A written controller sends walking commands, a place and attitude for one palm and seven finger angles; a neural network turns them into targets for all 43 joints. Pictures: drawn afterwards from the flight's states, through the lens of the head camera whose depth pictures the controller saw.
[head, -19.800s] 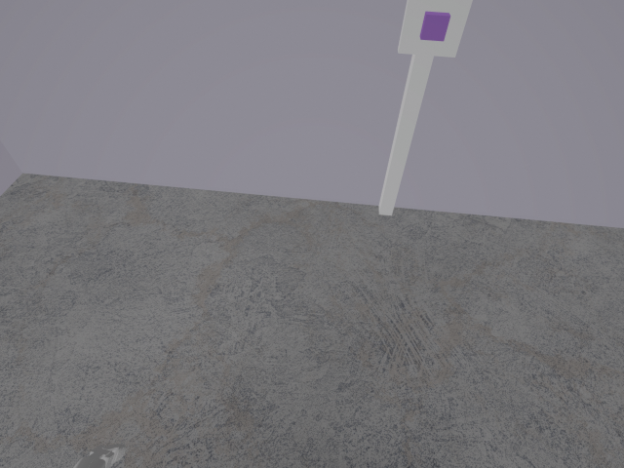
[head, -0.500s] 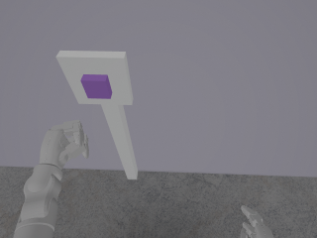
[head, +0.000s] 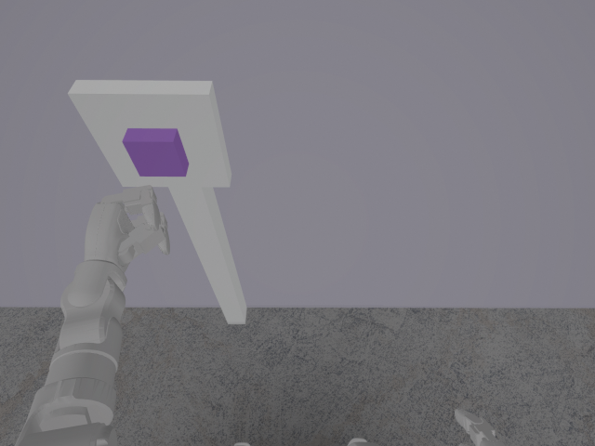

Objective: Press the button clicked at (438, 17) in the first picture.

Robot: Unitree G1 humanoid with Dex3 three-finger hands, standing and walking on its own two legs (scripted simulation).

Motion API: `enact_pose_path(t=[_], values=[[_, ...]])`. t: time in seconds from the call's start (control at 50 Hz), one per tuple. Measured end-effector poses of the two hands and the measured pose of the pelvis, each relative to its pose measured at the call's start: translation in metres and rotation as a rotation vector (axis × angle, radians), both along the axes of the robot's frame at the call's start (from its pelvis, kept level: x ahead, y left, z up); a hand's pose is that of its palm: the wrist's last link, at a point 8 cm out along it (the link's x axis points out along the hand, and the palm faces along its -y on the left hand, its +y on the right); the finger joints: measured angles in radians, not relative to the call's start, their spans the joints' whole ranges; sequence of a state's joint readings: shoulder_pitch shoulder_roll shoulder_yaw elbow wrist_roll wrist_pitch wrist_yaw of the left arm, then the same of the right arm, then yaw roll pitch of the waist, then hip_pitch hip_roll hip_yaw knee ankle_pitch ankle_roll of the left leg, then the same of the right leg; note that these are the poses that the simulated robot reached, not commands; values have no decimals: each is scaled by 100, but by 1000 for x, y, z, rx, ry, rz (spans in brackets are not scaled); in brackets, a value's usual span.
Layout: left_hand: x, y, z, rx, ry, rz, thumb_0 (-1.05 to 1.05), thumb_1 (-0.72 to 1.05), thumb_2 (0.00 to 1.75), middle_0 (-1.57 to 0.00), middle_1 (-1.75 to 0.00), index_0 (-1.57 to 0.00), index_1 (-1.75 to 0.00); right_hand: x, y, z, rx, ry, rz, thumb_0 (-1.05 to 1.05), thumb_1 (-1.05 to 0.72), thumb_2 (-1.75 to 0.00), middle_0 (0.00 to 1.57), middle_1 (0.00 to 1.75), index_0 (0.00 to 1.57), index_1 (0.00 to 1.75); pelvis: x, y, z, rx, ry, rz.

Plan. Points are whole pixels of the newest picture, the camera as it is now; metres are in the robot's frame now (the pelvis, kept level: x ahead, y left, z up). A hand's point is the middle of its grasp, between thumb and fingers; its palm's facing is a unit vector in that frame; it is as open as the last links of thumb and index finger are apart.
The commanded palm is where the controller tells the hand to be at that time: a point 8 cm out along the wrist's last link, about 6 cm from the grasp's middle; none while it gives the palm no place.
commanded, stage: aim a knuckle at the button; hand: left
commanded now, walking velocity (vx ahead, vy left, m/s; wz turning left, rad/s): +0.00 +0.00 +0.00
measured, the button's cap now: (158, 151) +0.50 +0.21 +0.10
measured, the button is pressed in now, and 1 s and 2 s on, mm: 0 0 1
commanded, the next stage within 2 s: press the button with the knuckle in 1.08 s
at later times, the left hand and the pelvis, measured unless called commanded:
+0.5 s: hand (161, 222) +0.39 +0.20 +0.07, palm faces +0.02 -1.00 -0.03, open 3.1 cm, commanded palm +0.36 +0.24 +0.07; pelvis +0.00 +0.01 +0.00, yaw -1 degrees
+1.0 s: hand (166, 220) +0.40 +0.19 +0.06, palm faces +0.03 -1.00 -0.03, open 3.1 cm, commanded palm +0.36 +0.24 +0.07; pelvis +0.00 +0.01 +0.00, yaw -1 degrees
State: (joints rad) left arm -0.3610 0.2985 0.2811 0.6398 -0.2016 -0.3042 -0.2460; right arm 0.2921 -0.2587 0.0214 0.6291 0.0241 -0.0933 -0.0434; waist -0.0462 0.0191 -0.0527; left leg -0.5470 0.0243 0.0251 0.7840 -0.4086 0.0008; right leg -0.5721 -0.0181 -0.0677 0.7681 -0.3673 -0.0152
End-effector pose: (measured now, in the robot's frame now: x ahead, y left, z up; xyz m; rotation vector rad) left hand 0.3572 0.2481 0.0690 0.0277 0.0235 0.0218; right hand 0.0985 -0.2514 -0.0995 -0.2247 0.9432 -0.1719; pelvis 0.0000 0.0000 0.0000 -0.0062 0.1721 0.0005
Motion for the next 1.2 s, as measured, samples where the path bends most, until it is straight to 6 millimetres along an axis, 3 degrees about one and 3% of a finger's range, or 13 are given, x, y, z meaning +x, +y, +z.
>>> enact_pose_path(t=[0.24,0.4,0.58,0.72,0.84,1.0,1.2], values=[[35,-13,-5,-5,6,-21,2,90,90,-130,-150,-130,-150,-29,0,-10,1,96,-40,1,-90,-89,21,30,21,30,-4,4,-5,-1,38,-8],[24,-2,1,5,-37,11,2,90,90,-130,-150,-129,-150,-42,5,-10,24,119,-71,1,-90,-89,21,30,21,30,-1,6,-3,-1,36,-26],[12,-4,-7,-5,-11,-19,2,90,90,-130,-150,-130,-150,-30,9,-10,14,97,-38,1,-90,-89,21,30,21,30,-6,10,-4,-9,25,-6],[24,-18,-4,-5,-35,-25,2,90,90,-131,-150,-130,-150,-18,12,-9,6,64,-17,1,-90,-89,21,30,21,30,-11,11,-7,-7,29,-2],[32,-15,0,4,-33,-2,2,90,90,-130,-150,-130,-150,-20,12,-9,20,60,-30,1,-90,-89,21,30,21,30,-8,10,-6,-3,36,-14],[20,-4,-5,4,-15,8,2,90,90,-130,-150,-129,-150,-28,9,-10,24,98,-40,1,-90,-89,21,30,21,30,-3,8,-5,-5,34,-15],[13,-11,-4,-5,-25,-14,2,90,90,-131,-150,-130,-150,-18,5,-8,10,82,-30,1,-90,-89,21,30,21,30,-3,7,-4,-6,24,-4]])
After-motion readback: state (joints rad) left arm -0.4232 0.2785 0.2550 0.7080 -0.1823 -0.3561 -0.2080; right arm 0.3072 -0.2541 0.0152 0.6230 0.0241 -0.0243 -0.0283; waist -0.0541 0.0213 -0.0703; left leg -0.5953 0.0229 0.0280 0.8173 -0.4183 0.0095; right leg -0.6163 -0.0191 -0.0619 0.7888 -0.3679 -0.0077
